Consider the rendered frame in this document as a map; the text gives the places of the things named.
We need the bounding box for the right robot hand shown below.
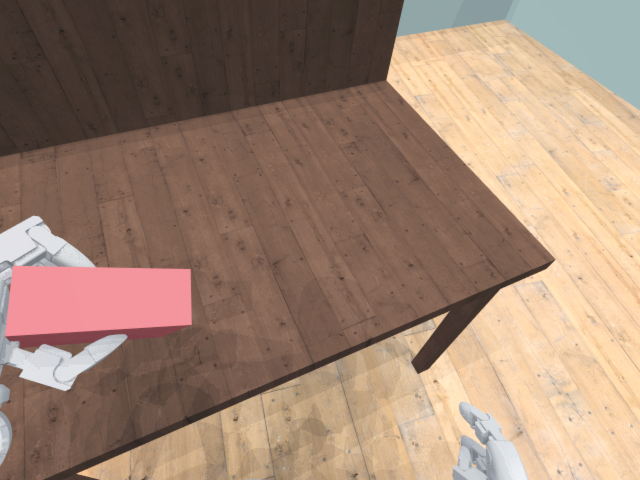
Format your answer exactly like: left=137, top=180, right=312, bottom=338
left=453, top=402, right=529, bottom=480

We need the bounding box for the table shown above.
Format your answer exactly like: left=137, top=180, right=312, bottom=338
left=0, top=0, right=556, bottom=480

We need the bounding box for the left robot hand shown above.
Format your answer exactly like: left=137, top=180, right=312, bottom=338
left=0, top=216, right=128, bottom=391

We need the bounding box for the sponge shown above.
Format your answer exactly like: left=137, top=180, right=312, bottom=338
left=5, top=266, right=192, bottom=348

